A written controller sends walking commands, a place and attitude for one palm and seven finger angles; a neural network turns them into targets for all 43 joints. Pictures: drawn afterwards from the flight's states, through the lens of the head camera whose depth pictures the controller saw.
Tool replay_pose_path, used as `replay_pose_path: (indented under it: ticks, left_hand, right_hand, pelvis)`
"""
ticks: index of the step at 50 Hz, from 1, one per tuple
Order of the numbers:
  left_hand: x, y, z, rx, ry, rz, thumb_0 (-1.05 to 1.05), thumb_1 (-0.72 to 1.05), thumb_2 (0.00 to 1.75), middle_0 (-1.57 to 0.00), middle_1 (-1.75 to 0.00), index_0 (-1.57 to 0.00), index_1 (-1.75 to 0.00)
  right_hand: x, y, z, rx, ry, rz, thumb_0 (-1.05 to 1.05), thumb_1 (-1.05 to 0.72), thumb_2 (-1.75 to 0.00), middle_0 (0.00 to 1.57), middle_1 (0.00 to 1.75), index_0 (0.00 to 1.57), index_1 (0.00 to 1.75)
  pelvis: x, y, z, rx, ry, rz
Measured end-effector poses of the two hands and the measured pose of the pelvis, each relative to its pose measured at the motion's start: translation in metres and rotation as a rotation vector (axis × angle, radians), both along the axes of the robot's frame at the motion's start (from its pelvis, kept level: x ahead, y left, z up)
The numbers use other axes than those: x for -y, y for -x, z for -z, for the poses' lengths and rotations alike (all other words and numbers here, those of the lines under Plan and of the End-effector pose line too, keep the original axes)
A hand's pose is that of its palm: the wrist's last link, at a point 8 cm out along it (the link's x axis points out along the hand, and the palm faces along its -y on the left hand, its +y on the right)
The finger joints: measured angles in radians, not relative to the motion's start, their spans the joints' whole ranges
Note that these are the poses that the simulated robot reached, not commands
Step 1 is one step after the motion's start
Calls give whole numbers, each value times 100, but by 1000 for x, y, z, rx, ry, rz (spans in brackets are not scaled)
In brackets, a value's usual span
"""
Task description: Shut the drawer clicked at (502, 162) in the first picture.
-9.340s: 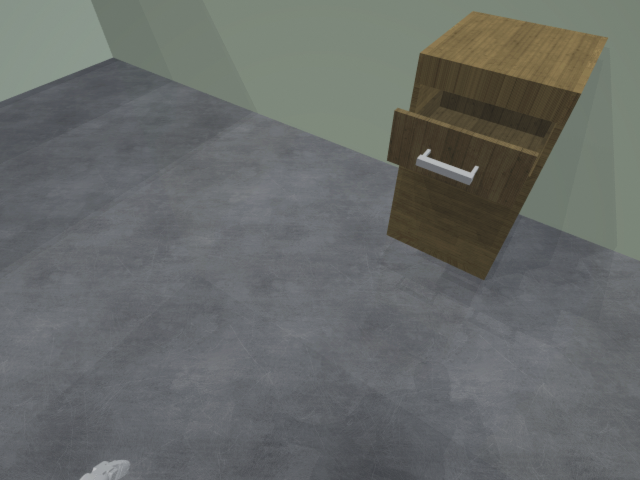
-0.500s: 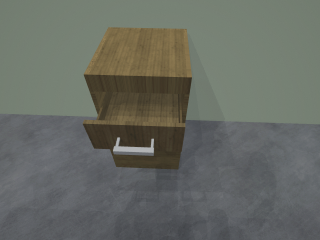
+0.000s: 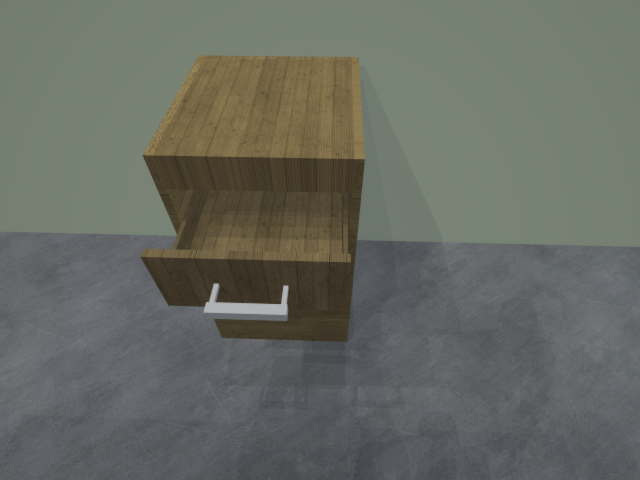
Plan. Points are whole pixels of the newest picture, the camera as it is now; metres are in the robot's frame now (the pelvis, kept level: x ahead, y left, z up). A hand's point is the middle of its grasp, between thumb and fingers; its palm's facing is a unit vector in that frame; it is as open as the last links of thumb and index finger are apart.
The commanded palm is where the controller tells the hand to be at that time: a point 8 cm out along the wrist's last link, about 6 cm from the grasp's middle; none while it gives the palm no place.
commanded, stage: look again from close up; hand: left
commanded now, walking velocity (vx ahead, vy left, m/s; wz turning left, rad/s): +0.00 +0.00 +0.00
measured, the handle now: (248, 301) +0.45 +0.17 -0.17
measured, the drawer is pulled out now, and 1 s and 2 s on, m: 0.18 0.18 0.18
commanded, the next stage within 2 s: raise the hand and make a fist in 0.10 s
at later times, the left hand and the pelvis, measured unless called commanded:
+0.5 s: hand (220, 422) +0.19 +0.14 -0.02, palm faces +0.01 -1.00 +0.01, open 6.5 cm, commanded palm +0.12 +0.21 -0.07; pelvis -0.03 -0.02 -0.06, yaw +2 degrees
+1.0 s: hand (227, 433) +0.19 +0.14 -0.07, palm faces -0.06 -1.00 -0.01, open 4.0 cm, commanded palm +0.17 +0.20 -0.07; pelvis -0.06 -0.01 -0.11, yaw +2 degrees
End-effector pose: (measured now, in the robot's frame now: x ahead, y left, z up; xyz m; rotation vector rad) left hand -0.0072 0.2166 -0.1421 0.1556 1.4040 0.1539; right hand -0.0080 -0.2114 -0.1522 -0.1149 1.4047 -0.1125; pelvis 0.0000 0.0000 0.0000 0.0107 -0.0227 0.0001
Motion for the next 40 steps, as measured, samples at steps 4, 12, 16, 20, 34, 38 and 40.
replay_pose_path:
  ticks: [4, 12, 16, 20, 34, 38, 40]
  left_hand:
    - [4, -2, -1, 4, -3, -2, 1, 93, 90, -20, -29, -20, -30]
    - [6, -11, -5, 48, -17, -46, 2, 94, 90, -20, -30, -20, -30]
    - [-10, -82, -63, 539, -90, -99, 4, 97, 90, -22, -31, -22, -32]
    - [-3, -153, -113, 1013, -32, -38, 3, 95, 90, -26, -36, -26, -36]
    - [22, -125, -58, 1302, 146, 104, 2, 91, 90, -51, -63, -52, -63]
    - [13, -126, -71, 1384, 86, 129, 2, 90, 90, -59, -72, -59, -72]
    - [14, -136, -77, 1426, 99, 166, 2, 90, 90, -63, -76, -63, -76]
  right_hand:
    - [6, -4, 0, 1, 4, -2, 1, -91, -90, 20, 30, 20, 30]
    - [19, -11, -3, 32, 23, -1, 1, -92, -90, 20, 30, 20, 30]
    - [38, -48, -16, 312, 91, -6, 2, -92, -90, 20, 30, 20, 30]
    - [57, -100, -31, 585, 139, -64, 2, -91, -90, 20, 30, 20, 30]
    - [40, -216, -32, 1023, 119, -247, 1, -90, -90, 19, 30, 20, 30]
    - [16, -204, -1, 950, 59, -279, 1, -90, -90, 19, 30, 20, 30]
    - [7, -190, 17, 893, 31, -281, 1, -90, -90, 20, 30, 20, 30]
  pelvis:
    - [5, -2, 0, -2, 0, -1]
    - [11, -2, 0, -9, 8, -3]
    - [12, 2, 5, -24, 2, -28]
    - [13, 16, 20, -100, 0, -51]
    - [26, 46, 109, -276, 12, -46]
    - [26, 52, 118, -295, 39, -60]
    - [25, 56, 122, -304, 48, -63]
